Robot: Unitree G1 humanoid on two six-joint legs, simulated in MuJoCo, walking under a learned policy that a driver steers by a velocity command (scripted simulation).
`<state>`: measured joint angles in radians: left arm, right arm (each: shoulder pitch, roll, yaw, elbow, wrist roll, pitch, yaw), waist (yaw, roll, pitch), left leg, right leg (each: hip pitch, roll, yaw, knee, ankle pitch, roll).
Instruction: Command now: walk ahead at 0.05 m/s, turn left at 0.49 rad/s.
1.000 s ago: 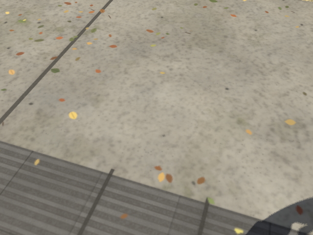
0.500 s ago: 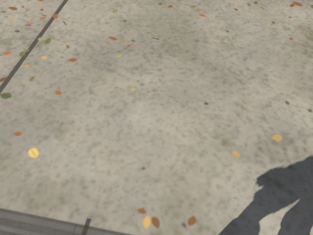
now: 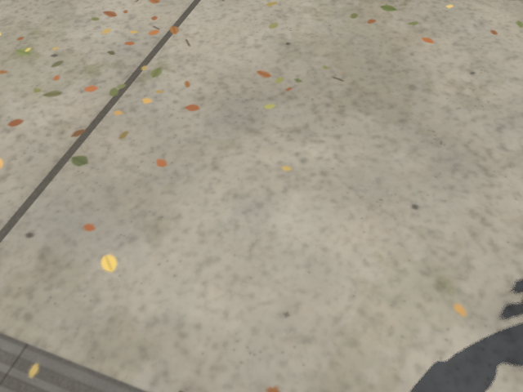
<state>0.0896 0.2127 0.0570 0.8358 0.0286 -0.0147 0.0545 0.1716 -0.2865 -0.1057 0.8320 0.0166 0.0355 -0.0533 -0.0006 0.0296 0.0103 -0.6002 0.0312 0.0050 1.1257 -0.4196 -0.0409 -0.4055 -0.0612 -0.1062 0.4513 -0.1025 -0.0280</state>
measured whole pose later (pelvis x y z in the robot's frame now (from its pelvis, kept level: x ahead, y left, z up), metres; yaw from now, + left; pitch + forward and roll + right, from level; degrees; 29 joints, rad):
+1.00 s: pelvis +0.00 +0.03 +0.00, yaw +32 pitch +2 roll +1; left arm 0.16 0.26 0.07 0.75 -0.01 0.02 0.03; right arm 0.17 -0.28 -0.08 0.61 0.01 0.05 -0.01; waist 0.03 0.00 0.03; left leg -0.39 0.01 -0.03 0.74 -0.38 -0.06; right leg -0.26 -0.06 -0.04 0.48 -0.25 0.01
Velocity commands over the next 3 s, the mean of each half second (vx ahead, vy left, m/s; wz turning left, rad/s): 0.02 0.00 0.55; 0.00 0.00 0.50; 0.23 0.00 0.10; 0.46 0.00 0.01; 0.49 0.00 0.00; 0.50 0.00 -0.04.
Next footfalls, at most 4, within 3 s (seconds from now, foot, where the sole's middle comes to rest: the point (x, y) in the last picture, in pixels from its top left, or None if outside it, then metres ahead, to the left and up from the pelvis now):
0.18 left None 0.04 0.14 -0.77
0.68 right None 0.10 -0.07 -0.77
1.04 left None -0.04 0.16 -0.77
1.46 right None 0.17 0.00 -0.77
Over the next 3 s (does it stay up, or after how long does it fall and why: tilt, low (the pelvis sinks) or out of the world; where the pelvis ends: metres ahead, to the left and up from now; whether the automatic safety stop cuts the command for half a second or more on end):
stays up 0.74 0.48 0.00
